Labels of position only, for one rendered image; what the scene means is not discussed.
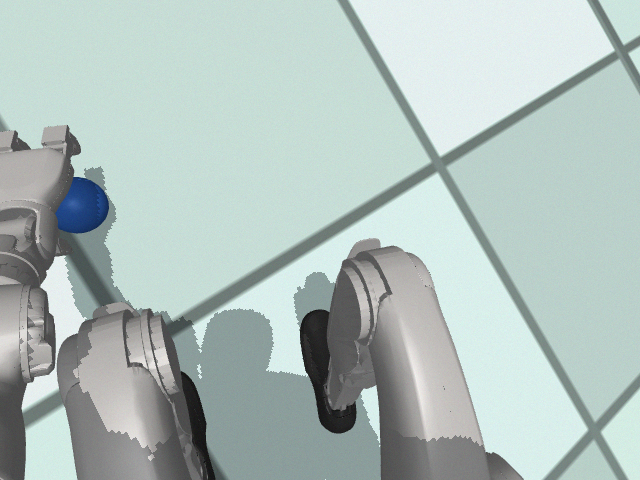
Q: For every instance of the ball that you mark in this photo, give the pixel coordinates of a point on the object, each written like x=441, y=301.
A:
x=84, y=208

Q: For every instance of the left robot hand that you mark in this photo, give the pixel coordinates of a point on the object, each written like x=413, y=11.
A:
x=42, y=176

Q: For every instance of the left robot foot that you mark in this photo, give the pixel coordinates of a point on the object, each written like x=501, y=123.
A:
x=198, y=425

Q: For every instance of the left robot arm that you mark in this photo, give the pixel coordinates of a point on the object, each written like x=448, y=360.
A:
x=28, y=240

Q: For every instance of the right robot foot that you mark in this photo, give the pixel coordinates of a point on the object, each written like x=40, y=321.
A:
x=313, y=338

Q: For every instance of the right robot hand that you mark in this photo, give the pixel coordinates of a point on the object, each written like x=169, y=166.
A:
x=500, y=469

